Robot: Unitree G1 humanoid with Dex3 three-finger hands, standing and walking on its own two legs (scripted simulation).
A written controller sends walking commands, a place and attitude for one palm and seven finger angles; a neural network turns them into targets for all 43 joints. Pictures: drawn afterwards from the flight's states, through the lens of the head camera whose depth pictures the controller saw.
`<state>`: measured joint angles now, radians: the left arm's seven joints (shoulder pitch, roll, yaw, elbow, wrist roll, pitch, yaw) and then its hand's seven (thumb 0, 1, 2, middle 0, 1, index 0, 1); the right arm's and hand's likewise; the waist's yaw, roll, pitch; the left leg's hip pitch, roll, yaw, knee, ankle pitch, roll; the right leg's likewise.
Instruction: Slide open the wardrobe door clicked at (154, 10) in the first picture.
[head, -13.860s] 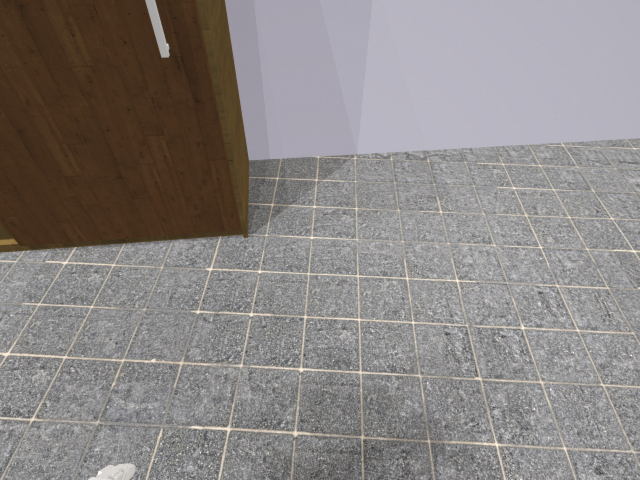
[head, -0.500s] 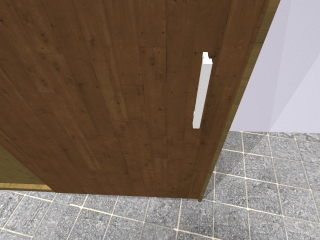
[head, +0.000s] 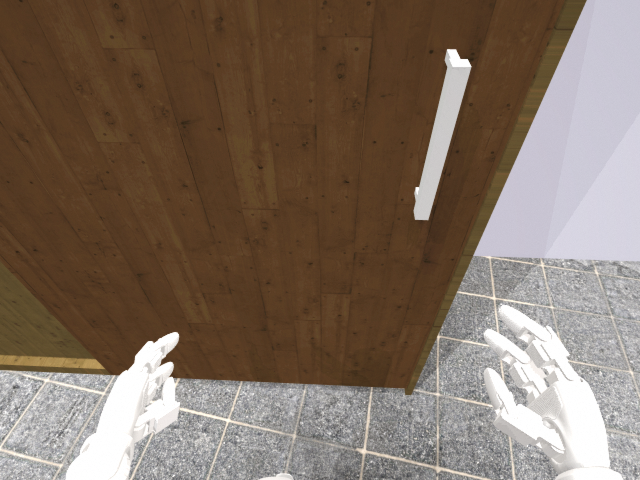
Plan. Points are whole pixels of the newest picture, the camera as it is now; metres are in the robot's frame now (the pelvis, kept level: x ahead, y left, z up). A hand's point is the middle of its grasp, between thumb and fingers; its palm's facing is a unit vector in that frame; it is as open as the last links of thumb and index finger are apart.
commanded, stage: raise the hand with hooked fingers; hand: right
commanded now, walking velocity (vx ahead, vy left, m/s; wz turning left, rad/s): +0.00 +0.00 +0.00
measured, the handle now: (435, 143) +0.49 -0.10 +0.20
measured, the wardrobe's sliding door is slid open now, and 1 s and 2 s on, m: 0.00 0.00 0.00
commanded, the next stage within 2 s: move the hooked fingers beside the handle in 1.72 s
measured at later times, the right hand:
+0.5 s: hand (577, 365) +0.24 -0.23 +0.11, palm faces +0.05 +1.00 -0.06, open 11.4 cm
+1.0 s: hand out of the picture +0.26 -0.30 +0.18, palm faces +0.07 +1.00 -0.07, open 13.8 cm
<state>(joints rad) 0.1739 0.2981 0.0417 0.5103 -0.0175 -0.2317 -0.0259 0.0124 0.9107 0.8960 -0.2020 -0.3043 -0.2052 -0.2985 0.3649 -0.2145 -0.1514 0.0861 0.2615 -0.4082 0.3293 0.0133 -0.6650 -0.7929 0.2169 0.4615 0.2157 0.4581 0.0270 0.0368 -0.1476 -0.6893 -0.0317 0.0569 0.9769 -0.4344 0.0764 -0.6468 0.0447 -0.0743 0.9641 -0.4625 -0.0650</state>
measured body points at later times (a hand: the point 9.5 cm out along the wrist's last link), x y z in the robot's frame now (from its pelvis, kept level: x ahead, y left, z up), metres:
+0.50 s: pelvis +0.02 +0.02 +0.03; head +0.04 +0.03 +0.47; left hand +0.18 +0.25 -0.06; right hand +0.23 -0.28 +0.12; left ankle +0.03 +0.07 -0.68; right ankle +0.01 -0.08 -0.68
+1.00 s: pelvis +0.02 -0.03 +0.05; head +0.01 -0.03 +0.50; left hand +0.23 +0.17 -0.01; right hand +0.25 -0.35 +0.19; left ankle +0.03 +0.07 -0.68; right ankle +0.01 -0.08 -0.68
